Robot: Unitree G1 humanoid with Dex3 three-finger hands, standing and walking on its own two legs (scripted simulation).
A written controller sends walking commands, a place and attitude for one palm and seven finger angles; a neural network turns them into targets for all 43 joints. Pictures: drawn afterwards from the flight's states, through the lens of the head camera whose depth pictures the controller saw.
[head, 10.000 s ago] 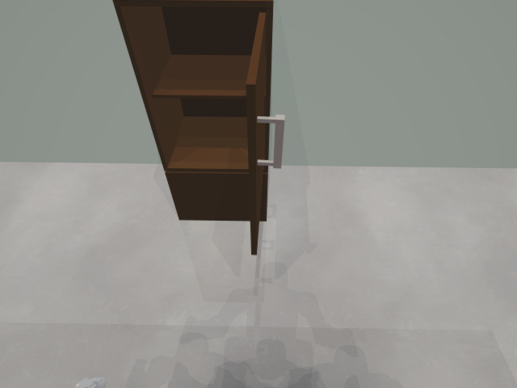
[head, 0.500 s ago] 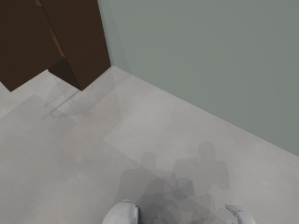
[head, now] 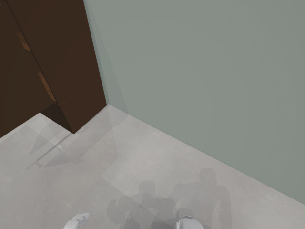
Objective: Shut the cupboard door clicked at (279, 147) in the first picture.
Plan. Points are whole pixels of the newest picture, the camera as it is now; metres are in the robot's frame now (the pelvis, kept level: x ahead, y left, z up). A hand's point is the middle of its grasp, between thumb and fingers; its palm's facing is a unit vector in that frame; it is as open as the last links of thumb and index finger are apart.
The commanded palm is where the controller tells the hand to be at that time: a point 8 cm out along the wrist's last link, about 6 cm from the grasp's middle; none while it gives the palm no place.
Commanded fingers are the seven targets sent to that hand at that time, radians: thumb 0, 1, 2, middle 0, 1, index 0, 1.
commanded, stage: walk to a spot facing it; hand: left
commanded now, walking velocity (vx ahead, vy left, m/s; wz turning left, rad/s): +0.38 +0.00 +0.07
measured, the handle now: out of the picture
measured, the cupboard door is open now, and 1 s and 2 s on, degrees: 87 87 87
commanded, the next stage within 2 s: turn to face it in 0.52 s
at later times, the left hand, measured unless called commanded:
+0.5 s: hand out of the picture +0.14 +0.13 -0.17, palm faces +0.24 -0.95 -0.19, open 7.3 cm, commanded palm none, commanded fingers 0.00 0.90 0.90 -0.20 -0.30 -0.20 -0.30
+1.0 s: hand (76, 167) +0.35 +0.28 -0.15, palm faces +0.46 -0.85 -0.24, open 7.4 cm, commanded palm none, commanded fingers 0.00 0.90 0.90 -0.20 -0.30 -0.20 -0.30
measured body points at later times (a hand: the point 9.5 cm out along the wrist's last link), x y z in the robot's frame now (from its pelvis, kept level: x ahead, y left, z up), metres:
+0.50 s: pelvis +0.21 -0.04 +0.00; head +0.22 -0.04 +0.45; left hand +0.13 +0.18 -0.15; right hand +0.30 -0.26 -0.15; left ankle +0.30 +0.12 -0.68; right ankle +0.17 -0.13 -0.74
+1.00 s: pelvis +0.33 +0.04 +0.00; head +0.35 +0.06 +0.45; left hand +0.33 +0.32 -0.13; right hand +0.50 -0.15 -0.13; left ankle +0.33 +0.12 -0.74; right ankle +0.43 -0.12 -0.66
